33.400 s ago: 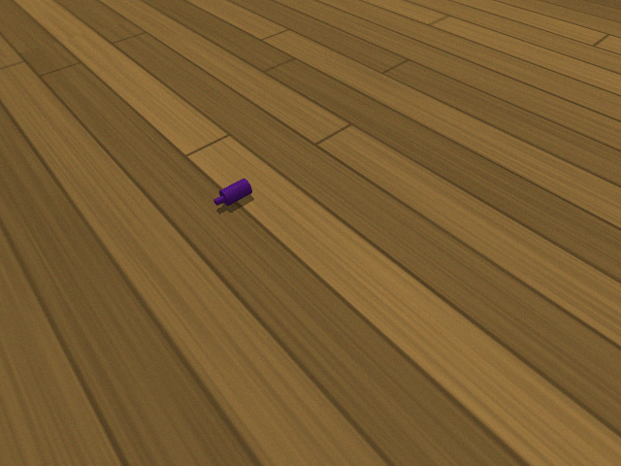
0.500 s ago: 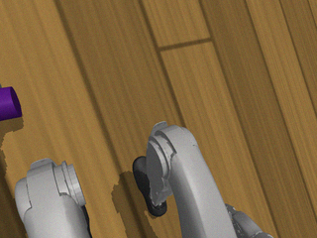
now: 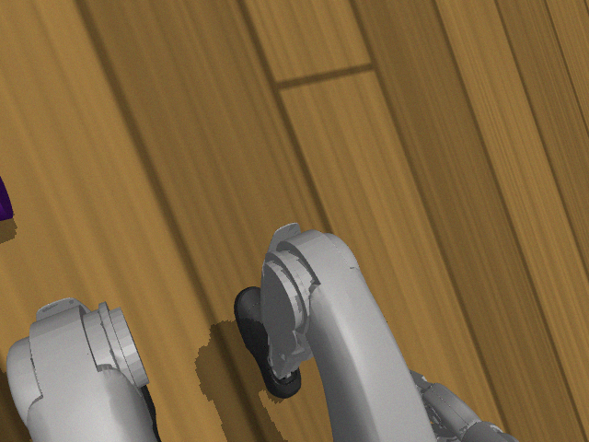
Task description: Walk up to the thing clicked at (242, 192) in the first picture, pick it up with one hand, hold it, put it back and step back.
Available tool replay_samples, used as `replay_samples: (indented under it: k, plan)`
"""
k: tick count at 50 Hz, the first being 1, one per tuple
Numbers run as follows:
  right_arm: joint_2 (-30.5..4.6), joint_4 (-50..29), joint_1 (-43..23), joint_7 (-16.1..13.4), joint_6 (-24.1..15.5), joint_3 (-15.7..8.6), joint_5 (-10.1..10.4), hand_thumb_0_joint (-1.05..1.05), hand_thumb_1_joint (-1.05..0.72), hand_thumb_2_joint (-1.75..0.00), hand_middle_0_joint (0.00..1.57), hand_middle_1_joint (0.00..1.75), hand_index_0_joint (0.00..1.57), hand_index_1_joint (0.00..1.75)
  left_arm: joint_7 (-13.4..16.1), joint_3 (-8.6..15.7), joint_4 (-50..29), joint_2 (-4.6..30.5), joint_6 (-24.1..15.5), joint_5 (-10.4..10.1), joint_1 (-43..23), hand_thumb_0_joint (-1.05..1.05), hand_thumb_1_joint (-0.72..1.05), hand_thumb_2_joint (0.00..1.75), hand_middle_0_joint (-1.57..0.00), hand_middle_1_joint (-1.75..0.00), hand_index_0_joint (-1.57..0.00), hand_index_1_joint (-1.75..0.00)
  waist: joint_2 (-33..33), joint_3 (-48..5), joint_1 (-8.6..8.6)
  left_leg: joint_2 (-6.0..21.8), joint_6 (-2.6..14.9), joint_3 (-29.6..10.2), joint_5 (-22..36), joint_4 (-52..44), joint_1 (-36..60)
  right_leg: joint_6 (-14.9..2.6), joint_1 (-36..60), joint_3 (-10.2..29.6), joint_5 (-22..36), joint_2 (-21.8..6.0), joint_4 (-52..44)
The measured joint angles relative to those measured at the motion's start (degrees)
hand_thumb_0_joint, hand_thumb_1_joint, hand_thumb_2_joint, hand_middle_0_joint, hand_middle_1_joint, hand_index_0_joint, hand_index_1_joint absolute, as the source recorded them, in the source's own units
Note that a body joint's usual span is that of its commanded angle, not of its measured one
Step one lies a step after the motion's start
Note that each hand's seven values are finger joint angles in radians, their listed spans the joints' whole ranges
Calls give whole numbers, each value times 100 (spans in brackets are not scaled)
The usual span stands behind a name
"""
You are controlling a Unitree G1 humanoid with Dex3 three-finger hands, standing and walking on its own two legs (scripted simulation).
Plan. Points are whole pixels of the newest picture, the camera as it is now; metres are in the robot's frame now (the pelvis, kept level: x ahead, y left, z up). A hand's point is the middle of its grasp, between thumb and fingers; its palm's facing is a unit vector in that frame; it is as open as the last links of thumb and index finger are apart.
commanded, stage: open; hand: left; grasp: from above
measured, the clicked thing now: out of the picture +0.45 +0.32 -0.27
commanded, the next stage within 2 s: withdraw in 0.80 s
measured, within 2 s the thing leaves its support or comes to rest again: rests again in 0.32 s
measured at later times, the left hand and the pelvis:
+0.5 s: hand out of the picture +0.45 +0.30 -0.24, palm faces -0.48 -0.11 -0.87, open 12.3 cm; pelvis +0.00 +0.00 +0.00, yaw +0 degrees
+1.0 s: hand out of the picture +0.45 +0.30 -0.24, palm faces -0.46 -0.11 -0.88, open 13.9 cm; pelvis +0.00 +0.00 +0.00, yaw -1 degrees
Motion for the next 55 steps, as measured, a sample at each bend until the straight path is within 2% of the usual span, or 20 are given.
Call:
replay_samples:
  k: [6, 13, 17, 20, 30, 35, 42, 48, 50, 55]
  plan:
    - [26, -7, 11, 5, -22, 67, -3, 1, -90, -90, 21, 30, 20, 30, 33, -82, 77, 15, 3, 12, -11, -2, -4, 56, -65, -50, -65, -52, -43, -34, -27, -12, -7, -18, 15, -23, 17, -9, 38, -17, 6, -7, -35]
    - [5, -43, -4, 56, -87, 101, -26, 1, -90, -90, 21, 30, 20, 30, 72, -44, 88, 92, 5, 40, -40, -1, -8, 69, -55, -62, -55, -64, -47, -15, -61, -6, -2, -25, 4, -19, 50, -1, 71, -23, 3, -1, -39]
    - [-17, -86, -13, 79, -126, 93, -33, 0, -90, -90, 21, 30, 20, 30, 40, -12, 92, 156, 59, -19, -107, -1, -12, 75, -47, -69, -47, -70, -26, 29, -88, -5, 10, -30, 15, -12, 37, 11, 68, -27, 15, 4, -45]
    - [-17, -98, 23, 83, -120, 79, -10, 0, -90, -90, 20, 30, 20, 30, -29, -100, 2, 132, 100, -87, -103, 0, -17, 78, -41, -73, -41, -74, -11, 37, -67, 3, 7, -29, 18, -23, 28, 8, 54, -26, 24, 10, -58]
    - [-45, -177, 115, 41, -3, 86, 12, 0, -90, -90, 21, 30, 20, 30, -181, 135, -137, 179, 4, -105, 43, 0, -32, 89, -24, -84, -24, -86, 1, 93, -55, -12, -28, -57, 35, -80, 58, -25, 83, -51, 33, -4, -107]
    - [-73, -148, 124, 6, 41, 74, -19, 0, -90, -90, 21, 30, 20, 30, -195, 99, -130, 236, -73, -63, 37, 0, -38, 93, -18, -90, -18, -91, -26, 109, -43, -18, -39, -76, 52, -78, 60, -31, 86, -67, 52, -6, -108]
    - [-71, -92, 105, -11, 45, 72, -43, 1, -89, -90, 20, 30, 20, 30, -125, 3, -105, 230, -113, -5, 5, 0, -44, 97, -11, -96, -11, -96, -40, 61, -37, -10, -31, -80, 39, -66, 57, -23, 86, -71, 49, 3, -109]
    - [-50, -134, 97, -6, 1, 73, -42, 0, -89, -90, 20, 30, 20, 30, -84, 10, -105, 219, -62, 7, -6, 0, -45, 98, -9, -99, -9, -99, -41, 47, -49, -8, -13, -78, 40, -49, 35, -11, 79, -70, 49, 7, -107]
    - [-42, -152, 109, 10, -24, 65, -41, 0, -90, -90, 20, 30, 20, 30, -77, 89, -151, 206, -47, 11, 18, 0, -46, 98, -8, -100, -9, -99, -39, 42, -44, -10, -15, -75, 42, -48, 27, -14, 72, -67, 48, 5, -104]
    - [15, -104, 217, 114, -81, -43, -17, 0, -90, -90, 20, 30, 20, 30, -18, 118, -583, -25, 135, -90, 128, 0, -48, 98, -8, -101, -10, -99, 4, -113, 73, -15, -40, -33, 26, -83, 5, -35, 19, -31, 20, -12, -90]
